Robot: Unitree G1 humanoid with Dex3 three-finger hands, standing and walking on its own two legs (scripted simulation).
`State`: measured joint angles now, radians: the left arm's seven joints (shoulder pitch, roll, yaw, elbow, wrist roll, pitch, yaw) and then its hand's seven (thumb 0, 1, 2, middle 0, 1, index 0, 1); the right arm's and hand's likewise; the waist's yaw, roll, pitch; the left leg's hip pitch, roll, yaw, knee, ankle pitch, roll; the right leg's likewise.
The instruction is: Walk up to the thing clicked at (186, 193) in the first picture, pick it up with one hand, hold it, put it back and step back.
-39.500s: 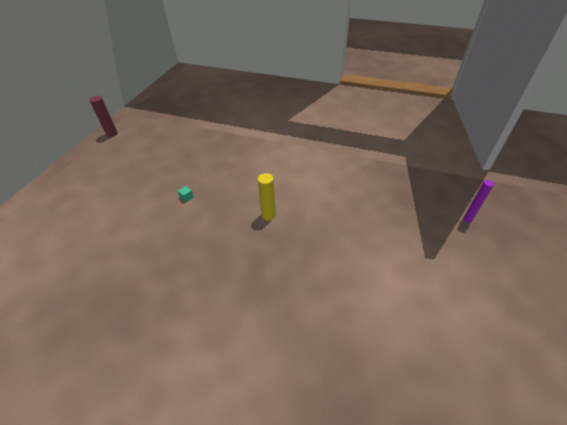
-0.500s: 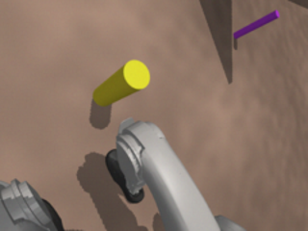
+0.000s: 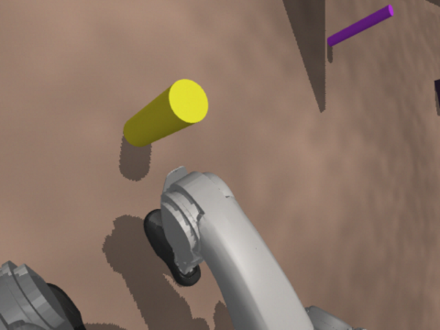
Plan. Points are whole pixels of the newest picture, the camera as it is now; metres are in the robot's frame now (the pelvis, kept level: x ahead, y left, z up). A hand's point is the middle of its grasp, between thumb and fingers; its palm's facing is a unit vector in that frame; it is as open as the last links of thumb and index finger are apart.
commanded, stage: rest palm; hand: left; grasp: from above
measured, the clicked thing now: out of the picture +0.44 +0.36 -0.31
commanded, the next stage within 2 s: close in 0.14 s
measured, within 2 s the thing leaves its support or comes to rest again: neither
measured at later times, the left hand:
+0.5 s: hand out of the picture +0.43 +0.35 -0.28, palm faces -0.15 -0.43 -0.89, open 11.7 cm
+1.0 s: hand out of the picture +0.44 +0.34 -0.28, palm faces -0.14 -0.42 -0.90, open 9.1 cm
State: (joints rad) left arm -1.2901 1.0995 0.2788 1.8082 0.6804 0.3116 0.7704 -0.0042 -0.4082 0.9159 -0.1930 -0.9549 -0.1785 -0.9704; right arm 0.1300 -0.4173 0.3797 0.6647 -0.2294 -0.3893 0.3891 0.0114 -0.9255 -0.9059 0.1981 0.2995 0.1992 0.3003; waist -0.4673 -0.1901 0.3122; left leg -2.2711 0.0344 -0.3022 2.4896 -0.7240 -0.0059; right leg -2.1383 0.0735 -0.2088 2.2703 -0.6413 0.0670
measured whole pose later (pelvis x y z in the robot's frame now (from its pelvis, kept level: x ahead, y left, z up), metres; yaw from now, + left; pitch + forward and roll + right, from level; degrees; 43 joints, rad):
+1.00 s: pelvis +0.00 +0.00 +0.00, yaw +0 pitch +27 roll -17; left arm -1.28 1.10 0.28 1.79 0.66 0.31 0.77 0.00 0.20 0.46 -0.64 -0.58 -0.65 -0.56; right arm 0.12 -0.42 0.38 0.65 -0.23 -0.39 0.39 0.01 -0.91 -0.90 0.20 0.30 0.20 0.30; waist -0.46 -0.19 0.31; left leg -2.27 0.04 -0.31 2.49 -0.73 -0.01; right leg -2.14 0.07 -0.21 2.27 -0.65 0.06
